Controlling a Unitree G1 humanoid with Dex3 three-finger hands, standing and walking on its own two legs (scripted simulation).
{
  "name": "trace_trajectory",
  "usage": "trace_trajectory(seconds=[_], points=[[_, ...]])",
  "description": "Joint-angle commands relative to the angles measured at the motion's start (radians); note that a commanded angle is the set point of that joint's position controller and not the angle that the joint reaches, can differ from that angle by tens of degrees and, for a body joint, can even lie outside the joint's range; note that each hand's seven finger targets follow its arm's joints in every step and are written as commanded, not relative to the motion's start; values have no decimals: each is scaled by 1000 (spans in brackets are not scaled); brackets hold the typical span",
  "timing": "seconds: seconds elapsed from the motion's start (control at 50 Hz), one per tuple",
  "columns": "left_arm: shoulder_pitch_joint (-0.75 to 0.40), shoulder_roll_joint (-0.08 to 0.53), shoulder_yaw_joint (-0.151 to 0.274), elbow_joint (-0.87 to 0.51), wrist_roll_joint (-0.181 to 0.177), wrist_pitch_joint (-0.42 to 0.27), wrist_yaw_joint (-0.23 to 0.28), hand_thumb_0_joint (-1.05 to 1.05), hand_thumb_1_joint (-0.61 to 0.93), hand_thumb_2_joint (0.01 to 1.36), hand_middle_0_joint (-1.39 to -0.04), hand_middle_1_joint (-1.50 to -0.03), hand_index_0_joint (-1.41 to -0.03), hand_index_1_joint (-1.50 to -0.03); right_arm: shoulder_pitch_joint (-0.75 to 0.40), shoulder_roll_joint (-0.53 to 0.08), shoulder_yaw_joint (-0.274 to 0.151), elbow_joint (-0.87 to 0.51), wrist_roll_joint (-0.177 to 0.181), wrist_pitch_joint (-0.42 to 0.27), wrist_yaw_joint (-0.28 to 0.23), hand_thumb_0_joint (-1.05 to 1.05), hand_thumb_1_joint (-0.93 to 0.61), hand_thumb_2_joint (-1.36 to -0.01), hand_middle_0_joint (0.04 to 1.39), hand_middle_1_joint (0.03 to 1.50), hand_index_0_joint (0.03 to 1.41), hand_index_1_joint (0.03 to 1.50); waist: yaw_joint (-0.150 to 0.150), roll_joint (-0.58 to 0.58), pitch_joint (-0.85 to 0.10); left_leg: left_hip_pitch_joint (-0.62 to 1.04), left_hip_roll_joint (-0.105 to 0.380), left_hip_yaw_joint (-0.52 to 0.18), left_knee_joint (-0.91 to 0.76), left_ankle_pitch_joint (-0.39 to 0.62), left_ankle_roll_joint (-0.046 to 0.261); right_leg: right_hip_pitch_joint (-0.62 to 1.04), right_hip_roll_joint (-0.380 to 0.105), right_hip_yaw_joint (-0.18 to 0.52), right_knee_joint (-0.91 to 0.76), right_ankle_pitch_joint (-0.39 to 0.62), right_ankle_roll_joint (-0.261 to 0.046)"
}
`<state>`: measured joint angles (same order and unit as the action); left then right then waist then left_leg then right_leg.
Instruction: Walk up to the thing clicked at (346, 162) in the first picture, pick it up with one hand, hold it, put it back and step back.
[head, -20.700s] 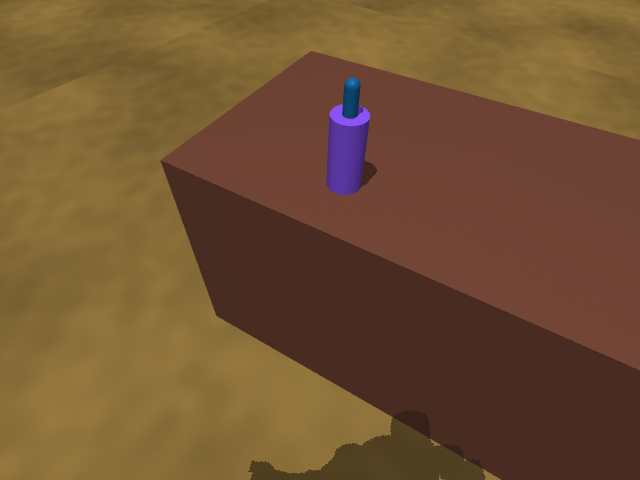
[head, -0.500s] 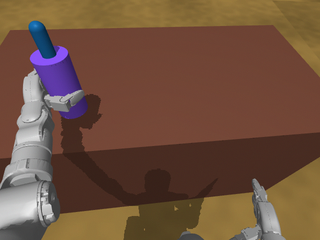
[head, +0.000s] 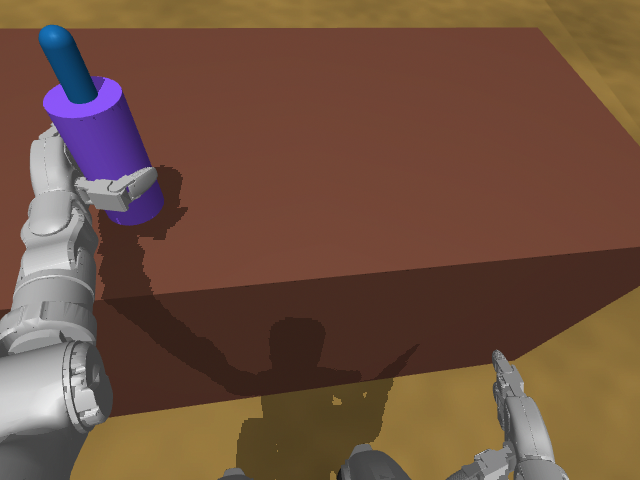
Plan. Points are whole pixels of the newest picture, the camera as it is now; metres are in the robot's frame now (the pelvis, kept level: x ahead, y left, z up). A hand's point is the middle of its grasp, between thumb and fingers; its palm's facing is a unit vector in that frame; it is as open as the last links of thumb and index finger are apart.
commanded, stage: lower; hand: left
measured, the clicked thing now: (101, 134) +0.50 +0.20 +0.14
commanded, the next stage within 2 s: loosen in 0.38 s
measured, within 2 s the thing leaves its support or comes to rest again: rests again in 0.98 s
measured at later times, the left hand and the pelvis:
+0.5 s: hand (122, 191) +0.49 +0.21 +0.05, palm faces +0.19 -0.98 -0.02, open 10.3 cm; pelvis +0.00 +0.00 -0.02, yaw +0 degrees
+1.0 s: hand (112, 164) +0.51 +0.21 +0.09, palm faces +0.18 -0.98 +0.00, open 15.0 cm; pelvis +0.00 +0.00 -0.02, yaw +0 degrees
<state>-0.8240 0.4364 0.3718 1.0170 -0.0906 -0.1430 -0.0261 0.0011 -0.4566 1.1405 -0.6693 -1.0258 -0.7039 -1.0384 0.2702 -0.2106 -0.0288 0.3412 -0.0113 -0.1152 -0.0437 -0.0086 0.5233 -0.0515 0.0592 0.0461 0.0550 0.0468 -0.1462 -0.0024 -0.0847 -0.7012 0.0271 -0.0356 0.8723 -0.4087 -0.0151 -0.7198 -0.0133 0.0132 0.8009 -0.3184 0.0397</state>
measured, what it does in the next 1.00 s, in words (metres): stands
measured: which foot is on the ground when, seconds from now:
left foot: down 0.00-1.00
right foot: down 0.00-1.00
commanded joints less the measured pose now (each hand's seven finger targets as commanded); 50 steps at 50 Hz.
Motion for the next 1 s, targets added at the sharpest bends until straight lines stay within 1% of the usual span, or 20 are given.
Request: trace_trajectory(seconds=[0.0, 0.04, 0.14, 0.18, 0.2, 0.28, 0.3, 0.34, 0.42, 0.46, 0.48, 0.52, 0.54, 0.64, 0.66, 0.72, 0.78, 0.86, 0.94, 0.98], points=[[-672, 323, 52, -341, -21, -175, -1, 0, 80, 1199, -1187, -1333, -1205, -1336, -30, -154, -80, -162, -10, -48, -7, 0, 541, -52, 49, 50, 49, 50, -2, 177, -532, 275, -3, 15, -62, 361, 10, 169, 15, -40, -40, 271, -52], [-697, 359, 65, -380, -19, -196, -11, 0, 88, 1190, -1191, -1334, -1210, -1335, -57, -162, -81, -224, -9, -45, -6, 0, 535, -53, 49, 50, 49, 50, -4, 172, -620, 278, -3, 13, -47, 371, 13, 197, 14, -36, -25, 289, -51], [-677, 325, 49, -349, -36, -217, -24, 0, 102, 1185, -1165, -1318, -1184, -1319, -35, -153, -61, -247, -11, -38, -4, 0, 527, -56, 50, 50, 49, 50, -7, 188, -664, 263, -1, 7, -28, 378, 6, 184, 17, -42, 2, 285, -54], [-732, 410, 87, -480, -32, -234, -18, 0, 121, 1188, -1173, -1312, -1186, -1318, -16, -175, -78, -277, -12, -35, -7, 0, 522, -58, 50, 50, 49, 50, 1, 239, -753, 307, -2, 7, -7, 429, 8, 197, 14, -36, 16, 324, -55], [-666, 349, 54, -372, -24, -222, -21, 0, 125, 1189, -1169, -1312, -1184, -1315, -12, -172, -78, -273, -15, -32, -6, 0, 523, -58, 50, 50, 49, 50, -19, 215, -695, 284, 1, 3, -4, 433, 6, 164, 18, -41, 21, 321, -56], [-639, 352, 56, -418, -27, -238, -23, 0, 154, 1207, -1152, -1305, -1162, -1313, -3, -163, -68, -260, -18, -31, -2, 0, 523, -60, 50, 50, 49, 50, -23, 255, -678, 288, 3, -2, 16, 460, 2, 127, 16, -43, 31, 326, -57], [-678, 385, 71, -491, -29, -243, -22, 0, 150, 1214, -1174, -1325, -1184, -1332, 6, -178, -82, -269, -17, -31, -2, 0, 522, -60, 50, 50, 49, 50, -16, 262, -691, 290, 0, 3, 16, 436, 5, 136, 17, -41, 30, 319, -57], [-651, 359, 59, -479, -23, -239, -22, 0, 114, 1215, -1168, -1327, -1178, -1335, 17, -134, -42, -268, -19, -25, 2, 0, 516, -62, 50, 50, 49, 50, -19, 259, -694, 272, -1, 3, 20, 436, 6, 150, 12, -38, 38, 335, -55], [-623, 302, 36, -389, -27, -224, -13, 0, 121, 1223, -1164, -1328, -1175, -1336, 42, -166, -75, -268, -19, -19, 0, 0, 528, -59, 49, 50, 49, 50, -40, 236, -591, 256, 3, 0, 4, 365, 3, 74, 20, -49, 26, 256, -57], [-658, 307, 35, -413, -25, -229, -15, 0, 106, 1215, -1170, -1330, -1183, -1336, 25, -151, -58, -317, -17, -21, 4, 0, 537, -56, 49, 50, 49, 50, -37, 225, -607, 249, 0, 5, 5, 332, 7, 82, 19, -48, 27, 235, -56], [-621, 280, 22, -346, -22, -222, -19, 0, 149, 1166, -1232, -1322, -1252, -1319, 31, -165, -72, -315, -19, -20, 2, 0, 541, -49, 50, 50, 49, 50, -50, 206, -589, 256, 4, 1, 8, 345, 5, 71, 19, -51, 29, 243, -56], [-661, 347, 51, -440, -24, -238, -22, 0, -11, 1006, -1092, -1162, -1127, -1159, 75, -180, -84, -291, -19, -16, 5, 0, 530, -44, 51, 50, 50, 50, -39, 266, -632, 296, 7, -5, 23, 425, -2, 59, 20, -53, 44, 275, -58], [-622, 319, 42, -394, -24, -232, -27, 0, -91, 926, -1039, -1082, -1075, -1079, 55, -193, -92, -322, -21, -17, 6, 0, 531, -44, 51, 50, 50, 50, -37, 244, -649, 318, 11, -11, 28, 450, -3, 45, 23, -56, 46, 282, -59], [-607, 329, 65, -430, -43, -236, -30, 0, -392, 526, -820, -794, -851, -773, 58, -162, -68, -336, -15, -15, 11, 0, 508, -48, 51, 50, 51, 50, -17, 213, -671, 244, 2, -6, 28, 440, 1, 143, 15, -45, 62, 329, -56], [-616, 343, 72, -440, -41, -240, -28, 0, -440, 549, -740, -739, -771, -733, 52, -163, -76, -348, -13, -14, 9, 0, 517, -53, 51, 51, 50, 51, -18, 202, -668, 224, -3, 0, 30, 418, 7, 160, 15, -39, 60, 329, -53], [-554, 276, 33, -306, -17, -220, -26, 0, -587, 378, -575, -558, -590, -554, 44, -151, -64, -333, -15, -2, 12, 0, 520, -52, 51, 51, 51, 51, -19, 188, -582, 209, 2, -2, 16, 397, 2, 102, 20, -49, 55, 284, -56], [-457, 225, 10, -138, 10, -188, -35, 0, -611, 294, -497, -452, -508, -450, 90, -165, -72, -307, -20, 12, 20, 0, 537, -49, 51, 51, 51, 51, -34, 173, -481, 214, 13, -3, 14, 405, 2, 5, 31, -58, 40, 244, -60], [-388, 237, 34, -43, 7, -162, -59, 0, -611, 225, -413, -368, -430, -362, 112, -181, -82, -350, -18, 31, 38, 0, 559, -43, 51, 51, 51, 51, -35, 82, -453, 103, 4, 12, 16, 359, 18, 72, 27, -49, 36, 275, -55], [-485, 273, 51, -157, -8, -179, -82, 0, -611, 126, -288, -235, -305, -227, 126, -169, -78, -372, -14, 40, 48, 0, 561, -43, 52, 51, 51, 51, -30, 107, -499, 115, 1, 16, 15, 341, 20, 86, 27, -46, 49, 264, -54], [-498, 281, 57, -146, -9, -186, -85, 0, -611, 61, -222, -166, -240, -155, 88, -180, -93, -407, -11, 32, 43, 0, 560, -42, 52, 51, 51, 51, -43, 82, -482, 96, -2, 20, 11, 269, 24, 76, 28, -40, 41, 217, -51]])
